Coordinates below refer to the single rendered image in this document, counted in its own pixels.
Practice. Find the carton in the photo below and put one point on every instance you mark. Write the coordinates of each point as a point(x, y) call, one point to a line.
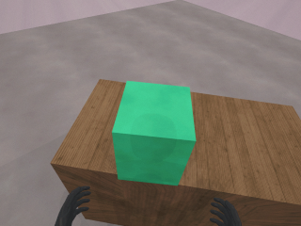
point(154, 133)

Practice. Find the right robot hand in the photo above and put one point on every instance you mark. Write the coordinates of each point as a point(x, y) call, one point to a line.
point(230, 215)

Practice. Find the left robot hand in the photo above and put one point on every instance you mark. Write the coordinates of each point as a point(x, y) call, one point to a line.
point(68, 211)

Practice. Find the pedestal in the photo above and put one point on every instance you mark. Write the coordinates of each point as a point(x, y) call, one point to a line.
point(246, 152)

